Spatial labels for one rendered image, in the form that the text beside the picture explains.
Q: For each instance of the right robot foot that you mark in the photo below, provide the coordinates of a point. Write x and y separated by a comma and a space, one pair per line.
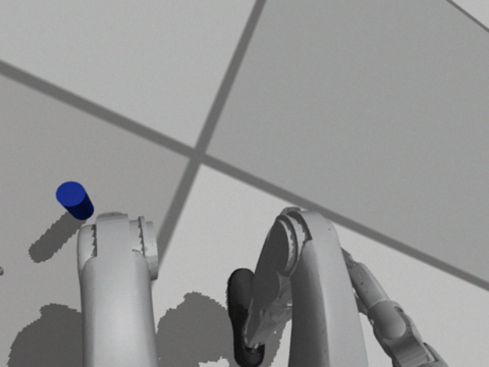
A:
239, 300

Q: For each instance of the right robot hand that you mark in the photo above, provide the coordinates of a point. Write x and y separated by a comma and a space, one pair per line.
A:
366, 286

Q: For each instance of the right robot arm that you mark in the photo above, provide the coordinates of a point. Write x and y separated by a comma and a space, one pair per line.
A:
399, 337

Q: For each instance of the can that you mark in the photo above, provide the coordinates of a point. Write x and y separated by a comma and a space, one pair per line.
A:
73, 197

